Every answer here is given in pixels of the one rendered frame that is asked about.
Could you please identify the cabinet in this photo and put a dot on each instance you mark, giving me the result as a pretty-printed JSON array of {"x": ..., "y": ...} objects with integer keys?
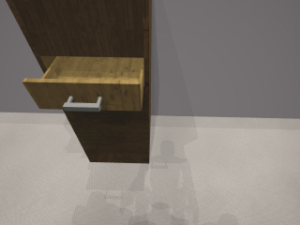
[{"x": 96, "y": 28}]

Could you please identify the handle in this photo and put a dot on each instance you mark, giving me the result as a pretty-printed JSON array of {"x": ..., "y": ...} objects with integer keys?
[{"x": 70, "y": 106}]

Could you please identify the drawer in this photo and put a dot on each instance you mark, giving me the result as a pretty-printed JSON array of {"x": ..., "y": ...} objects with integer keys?
[{"x": 117, "y": 80}]

